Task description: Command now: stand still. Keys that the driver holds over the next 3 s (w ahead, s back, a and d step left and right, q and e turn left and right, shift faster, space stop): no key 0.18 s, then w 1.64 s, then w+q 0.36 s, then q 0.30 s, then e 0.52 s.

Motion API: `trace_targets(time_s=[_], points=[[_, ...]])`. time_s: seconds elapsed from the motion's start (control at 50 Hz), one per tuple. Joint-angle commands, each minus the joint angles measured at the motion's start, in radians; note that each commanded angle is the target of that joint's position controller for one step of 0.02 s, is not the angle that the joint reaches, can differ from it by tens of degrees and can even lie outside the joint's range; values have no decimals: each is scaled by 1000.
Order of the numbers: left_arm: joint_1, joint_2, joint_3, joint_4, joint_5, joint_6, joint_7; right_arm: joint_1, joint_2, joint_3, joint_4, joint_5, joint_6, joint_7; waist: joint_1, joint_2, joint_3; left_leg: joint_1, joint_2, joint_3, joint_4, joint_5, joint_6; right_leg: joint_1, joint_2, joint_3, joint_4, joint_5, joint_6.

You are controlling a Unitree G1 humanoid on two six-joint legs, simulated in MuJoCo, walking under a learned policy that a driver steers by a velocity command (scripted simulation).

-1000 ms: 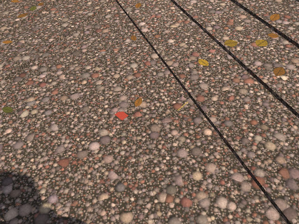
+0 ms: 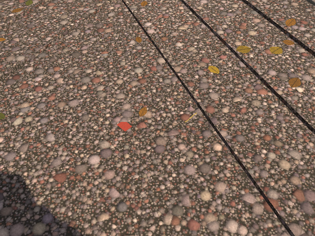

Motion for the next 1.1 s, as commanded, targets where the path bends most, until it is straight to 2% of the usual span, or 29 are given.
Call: trace_targets(time_s=[0.02, 0.18, 0.24, 0.3, 0.34, 0.4, 0.48, 0.5, 0.52, 0.54, 0.56, 0.58, 0.6, 0.62, 0.66, 0.68, 0.7, 0.74, 0.78, 0.84, 0.92, 0.96, 0.98, 1.0, 1.02, 1.04, 1.06, 1.08, 1.1], points=[[89, 68, 8, 3, 0, -4, 1, 53, -79, -10, -8, 0, -4, -1, 0, -3, 59, 49, 137, -145, -44, 159, 19, -125, -120, 95, -63, 173, -22], [105, 57, 6, 8, 0, -8, 0, 65, -73, -7, -1, 0, -5, 0, -1, -6, 62, 42, 135, -145, -46, 138, 16, -137, -120, 97, -67, 162, -23], [143, 86, 23, 10, 5, -3, -5, 64, -90, -17, -7, -3, 2, 5, 12, -29, 59, -8, 68, -100, 14, -175, 34, -143, -92, 106, -77, -171, -59], [195, 139, 51, 3, 4, 5, -9, -4, -68, -21, -51, -25, 1, 24, 49, -127, 192, -251, -2, 1, 209, -296, 25, -148, -222, 298, -205, -501, -150], [202, 147, 64, 0, 8, -3, -8, -45, -65, -22, -89, -38, -16, 34, 53, -121, 242, -333, 53, 15, 317, -240, 16, -136, -307, 358, -234, -417, -196], [210, 161, 82, -6, 23, -31, -13, -41, -105, -40, -113, -42, -42, 50, 41, -75, 211, -362, 110, -17, 423, -198, 17, -66, -323, 303, -174, -153, -217], [154, 174, 96, -41, 26, -63, -23, 19, -101, -57, -114, -36, -62, 61, -10, -64, 153, -199, 78, 51, 420, -179, 10, -174, -255, 185, -20, 15, -189], [109, 182, 99, -53, 24, -66, -23, 86, -95, -62, -94, -34, -66, 59, -56, -55, 132, -60, 45, 87, 349, -171, 13, -251, -220, 142, 72, 97, -167], [59, 182, 98, -62, 27, -72, -29, 253, -113, -81, -36, -29, -75, 53, -139, -17, 91, 141, 2, 100, 256, -176, 23, -349, -155, 88, 271, 213, -140], [-9, 158, 94, -102, 27, -87, -36, 446, -203, -112, 21, -36, -88, 40, -224, 186, 63, 295, 127, -133, 84, -183, 77, -495, -45, -23, 669, 240, -86], [26, 83, 78, -149, 23, -99, -52, 498, -267, -117, 40, -26, -92, 32, -170, 383, 22, 362, 362, -598, -117, -116, 207, -731, 74, -20, 998, -252, -49], [-25, 132, 87, -164, 26, -97, -50, 400, -214, -99, 11, -15, -94, 32, -111, 178, 97, 296, 404, -627, -131, -162, 232, -828, -5, 67, 1043, -214, -71], [-52, 145, 91, -160, 14, -92, -54, 278, -187, -90, -33, -18, -100, 37, -68, 48, 145, 204, 393, -537, -116, -104, 216, -799, -57, 83, 1009, -109, -71], [-34, 134, 92, -145, 13, -86, -57, 215, -182, -84, -58, -20, -106, 39, -25, -24, 147, 136, 375, -458, -113, 11, 205, -737, -84, 91, 949, -60, -62], [-23, 112, 93, -141, 33, -52, -64, 175, -153, -73, -72, -16, -117, 30, 22, 0, 142, 56, 307, -311, -146, 108, 172, -626, -103, 71, 811, -9, -27], [-36, 124, 100, -145, 36, -36, -71, 195, -156, -72, -63, -28, -126, 27, 17, 31, 144, 76, 293, -273, -132, 131, 178, -645, -90, 47, 810, 65, -26], [-70, 130, 103, -161, 36, -25, -75, 216, -147, -69, -58, -22, -131, 23, 19, 41, 139, 94, 272, -230, -132, 201, 165, -663, -84, 35, 775, 116, -26], [-214, 115, 100, -217, 16, -38, -77, 199, -124, -54, -55, -20, -151, 19, 7, 68, 161, 81, 186, -128, -145, 179, 119, -661, -64, 8, 548, 278, -32], [-299, 91, 87, -256, 30, -43, -84, 168, -110, -48, -55, -21, -148, 21, -4, 60, 150, -22, 126, -69, -144, 102, 104, -501, -27, -50, 332, 515, -38], [-309, 109, 87, -270, 16, -46, -95, 188, -112, -40, -47, -13, -143, 19, -17, 56, 121, -42, 146, -63, -72, 99, 84, -372, -27, -54, 242, 705, -71], [-417, 145, 87, -316, 25, -65, -86, 303, -115, -36, -14, -48, -116, 2, -97, 0, 171, 202, 153, -94, 147, 193, 96, -522, -40, -50, 68, 604, -62], [-306, 155, 87, -281, 33, -81, -76, 330, -136, -42, -3, -56, -101, -9, -62, -3, 120, 257, 135, -103, 369, 333, 107, -416, -36, -42, -25, 581, -62], [-152, 176, 97, -226, 34, -86, -69, 316, -135, -44, -3, -54, -91, -12, 0, -3, 62, 220, 126, -104, 556, 387, 114, -272, -42, -39, -54, 597, -72], [57, 190, 109, -156, 44, -90, -68, 253, -136, -45, -16, -35, -83, -10, 115, -25, -5, 111, 92, -58, 812, 356, 109, -48, -70, -43, -121, 687, -93], [185, 242, 128, -109, 48, -85, -75, 195, -123, -55, -41, -5, -89, 6, 159, -154, -85, -161, -31, 11, 1180, -224, 82, 217, -177, 33, -8, 911, -142], [246, 271, 122, -115, 50, -93, -87, 303, -93, -51, -69, 37, -100, -6, 88, -223, -244, -506, -29, -78, 1340, -577, 69, 599, -390, 231, 357, 1358, -212], [256, 285, 132, -123, 35, -88, -82, 286, -143, -55, -71, 57, -101, -20, 159, -180, -338, -725, 0, -125, 1412, -552, 47, 732, -477, 400, 327, 1119, -363], [160, 247, 124, -150, 35, -85, -51, 187, -165, -55, -107, 22, -109, -18, 132, -71, -242, -795, 61, -153, 1265, -325, 47, 546, -472, 416, 141, 574, -371], [69, 188, 107, -162, 41, -88, -35, 78, -173, -62, -128, -11, -110, -2, 95, -35, -125, -751, 94, -118, 1167, -261, 29, 324, -433, 444, 17, 296, -342]])
Next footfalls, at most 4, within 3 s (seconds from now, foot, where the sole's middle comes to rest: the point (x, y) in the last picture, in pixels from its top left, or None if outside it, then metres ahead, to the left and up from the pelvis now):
0.52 left None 0.10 0.12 -0.78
1.02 right None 0.49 0.01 -0.91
1.42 left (124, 198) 0.77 0.20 -0.91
2.00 right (159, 149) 1.07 0.02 -0.91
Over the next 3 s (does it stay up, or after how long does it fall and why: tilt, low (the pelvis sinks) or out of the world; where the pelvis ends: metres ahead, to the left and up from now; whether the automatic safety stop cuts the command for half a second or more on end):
stays up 1.14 0.12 -0.14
